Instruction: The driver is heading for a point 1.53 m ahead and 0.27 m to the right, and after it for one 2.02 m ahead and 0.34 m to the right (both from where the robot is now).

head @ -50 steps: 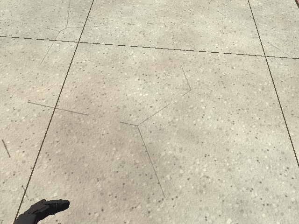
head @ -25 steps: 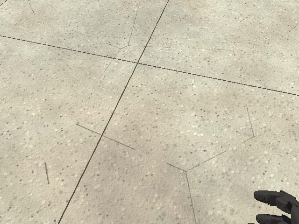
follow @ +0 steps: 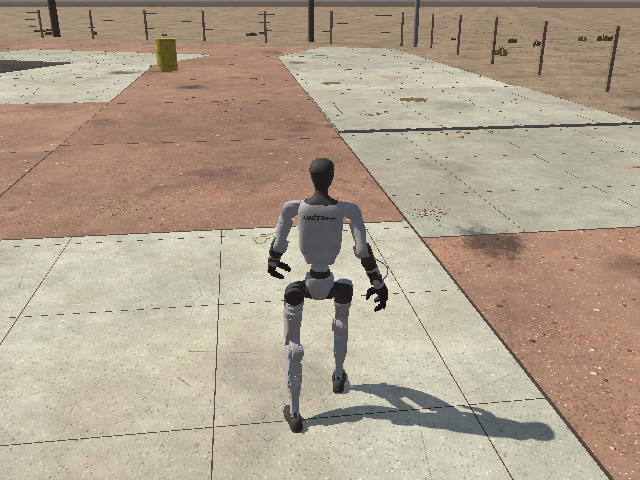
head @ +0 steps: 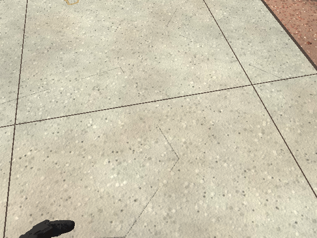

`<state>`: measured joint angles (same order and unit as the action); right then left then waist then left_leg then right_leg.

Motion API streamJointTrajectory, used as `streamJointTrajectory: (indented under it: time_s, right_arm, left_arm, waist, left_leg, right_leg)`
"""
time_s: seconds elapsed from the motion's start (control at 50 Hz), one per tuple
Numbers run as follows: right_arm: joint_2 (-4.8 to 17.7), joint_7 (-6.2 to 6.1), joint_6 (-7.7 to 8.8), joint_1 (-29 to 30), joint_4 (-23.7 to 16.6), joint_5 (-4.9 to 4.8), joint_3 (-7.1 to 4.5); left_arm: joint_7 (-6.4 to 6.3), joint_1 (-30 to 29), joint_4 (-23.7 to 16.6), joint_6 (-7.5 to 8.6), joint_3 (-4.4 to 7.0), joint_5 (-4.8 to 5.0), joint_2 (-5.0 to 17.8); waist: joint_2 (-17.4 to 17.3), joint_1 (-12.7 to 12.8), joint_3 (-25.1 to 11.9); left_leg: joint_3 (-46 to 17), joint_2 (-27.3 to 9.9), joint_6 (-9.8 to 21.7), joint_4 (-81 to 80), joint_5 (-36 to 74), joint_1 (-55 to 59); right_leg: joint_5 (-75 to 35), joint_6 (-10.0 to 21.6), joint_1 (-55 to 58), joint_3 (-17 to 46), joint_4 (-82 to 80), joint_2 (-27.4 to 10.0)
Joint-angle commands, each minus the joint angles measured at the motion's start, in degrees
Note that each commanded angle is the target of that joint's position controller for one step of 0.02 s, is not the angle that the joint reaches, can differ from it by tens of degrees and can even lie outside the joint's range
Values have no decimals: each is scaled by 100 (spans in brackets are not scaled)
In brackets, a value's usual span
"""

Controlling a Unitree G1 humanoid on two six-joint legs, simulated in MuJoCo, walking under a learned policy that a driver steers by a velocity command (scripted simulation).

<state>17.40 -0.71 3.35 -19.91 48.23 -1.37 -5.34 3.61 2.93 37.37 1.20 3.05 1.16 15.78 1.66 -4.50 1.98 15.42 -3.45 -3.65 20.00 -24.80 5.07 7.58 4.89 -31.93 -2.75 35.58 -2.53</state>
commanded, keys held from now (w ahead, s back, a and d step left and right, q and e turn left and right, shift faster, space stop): w+e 0.44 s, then w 0.56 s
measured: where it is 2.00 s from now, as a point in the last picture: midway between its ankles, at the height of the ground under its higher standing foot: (210, 116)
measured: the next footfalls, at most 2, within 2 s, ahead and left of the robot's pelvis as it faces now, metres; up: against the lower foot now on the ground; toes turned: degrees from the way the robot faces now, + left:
right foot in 0.02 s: +0.17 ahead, -0.10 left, +0.00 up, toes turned -4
left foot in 0.50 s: +0.48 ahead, +0.06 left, +0.00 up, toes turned -21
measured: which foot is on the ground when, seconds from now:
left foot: down 0.00-0.02, up 0.04-0.48, down 0.50-1.00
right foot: up 0.00-0.00, down 0.02-0.52, up 0.54-0.96, down 0.98-1.00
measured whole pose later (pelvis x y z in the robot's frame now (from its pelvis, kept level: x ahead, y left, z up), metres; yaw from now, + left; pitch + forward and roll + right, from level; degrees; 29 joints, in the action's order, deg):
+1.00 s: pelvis +0.53 -0.12 +0.00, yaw -22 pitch +2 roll +2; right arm 17.8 0.3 3.0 -23.4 50.5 -1.2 -3.2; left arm 1.9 2.1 35.5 4.4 1.8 0.5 15.1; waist 0.6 -5.5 0.9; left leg 1.0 -1.0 -0.8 24.5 -24.7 -0.2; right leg 3.0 3.0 -26.8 -0.6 28.6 -1.0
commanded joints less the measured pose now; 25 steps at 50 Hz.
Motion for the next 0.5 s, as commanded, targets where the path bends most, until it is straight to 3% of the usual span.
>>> streamJointTrajectory:
  time_s: [0.02, 0.04, 0.06, 0.08, 0.1, 0.12, 0.14, 0.16, 0.22, 0.3, 0.36, 0.4, 0.46, 0.48, 0.5]
  right_arm:
    - [977, -79, 6, 272, -457, 41, -166]
    - [91, -1, 142, -295, -814, 313, 125]
    - [453, 71, 371, 222, -872, 100, 116]
    - [788, 108, 470, 851, -1035, -133, 27]
    - [716, 76, 521, 939, -1051, -76, 65]
    - [732, 27, 516, 910, -966, 91, 43]
    - [788, 20, 458, 777, -931, 162, 0]
    - [772, 29, 384, 715, -929, 185, -13]
    - [513, 21, 245, 878, -995, 242, 53]
    - [265, 81, 261, 1761, -1200, 219, 173]
    - [318, 167, 318, 2250, -1332, 119, 178]
    - [460, 214, 362, 2328, -1380, 95, 129]
    - [627, 235, 432, 1905, -1294, 79, 34]
    - [708, 212, 457, 1427, -1154, 119, -31]
    - [912, 178, 488, 751, -1073, 229, -101]
  left_arm:
    - [-145, 2090, 140, -38, 617, 27, 1354]
    - [-204, 1933, 108, -7, 711, 82, 2101]
    - [-177, 2169, -113, 83, 570, 29, 1703]
    - [-148, 2005, -18, 169, 465, -22, 1338]
    - [-156, 1695, -29, 213, 413, 0, 1178]
    - [-174, 1261, -104, 213, 341, -6, 959]
    - [-202, 996, -212, 218, 288, -84, 828]
    - [-220, 886, -273, 219, 279, -116, 803]
    - [-315, 1011, -191, 258, 323, -73, 951]
    - [-419, 1346, -46, 211, 356, -4, 1033]
    - [-443, 1668, 85, 167, 374, 34, 1075]
    - [-455, 1796, 141, 133, 365, 52, 1021]
    - [-473, 1714, 145, 82, 366, 17, 979]
    - [-466, 1693, 139, 79, 313, -4, 819]
    - [-441, 1702, 88, 100, 195, -56, 518]
  waist:
    - [-202, 1425, -1193]
    - [1492, 679, -1604]
    - [829, 1116, -2514]
    - [435, 1220, -1652]
    - [133, 985, -1130]
    - [-49, 718, -770]
    - [75, 488, -650]
    - [111, 378, -595]
    - [28, 339, -411]
    - [196, 674, -198]
    - [278, 872, -135]
    - [324, 865, -145]
    - [580, 594, -240]
    - [571, 364, -463]
    - [327, 55, -1092]
  left_leg:
    - [-170, -900, 502, 3181, 4797, -1699]
    - [-558, 208, 96, 5334, -637, -4397]
    - [-1980, 424, 170, 6021, -1060, -5009]
    - [-2040, 166, 306, 5973, -480, -5490]
    - [-2012, -71, 389, 5505, 27, -5349]
    - [-2018, -259, 359, 5009, 334, -4935]
    - [-2070, -378, 333, 4713, 548, -4456]
    - [-2058, -387, 285, 4520, 645, -4190]
    - [-1884, -277, 58, 3738, 1111, -4049]
    - [-1837, 41, -36, 1976, 2655, -3758]
    - [-1870, 255, -3, 1270, 3031, -3430]
    - [-1997, 301, 86, 945, 2808, -3370]
    - [-1931, 331, 332, 696, 2184, -2848]
    - [-1813, 334, 493, 488, 2235, -2153]
    - [-2279, -242, 820, 638, 2176, -944]
  right_leg:
    - [-66, 604, 3460, 261, -307, 323]
    - [598, 1673, 5354, 3512, -742, -1255]
    - [1573, 1980, 5680, 5142, -1742, -1713]
    - [1240, 1639, 5180, 4348, -1911, -1563]
    - [797, 1445, 4351, 3662, -1883, -1322]
    - [185, 1282, 3499, 3080, -1894, -1092]
    - [-354, 1231, 2876, 2725, -1999, -933]
    - [-599, 1235, 2526, 2586, -2128, -837]
    - [-1265, 1255, 1923, 2074, -2278, -651]
    - [-743, 892, 1666, 1686, -2212, -271]
    - [-293, 785, 1760, 1946, -2066, -350]
    - [-118, 725, 2116, 2282, -1757, -469]
    - [-332, 571, 2453, 2630, -1237, -584]
    - [-711, 439, 2416, 2499, -818, -386]
    - [-638, 242, 2057, 2167, 311, -100]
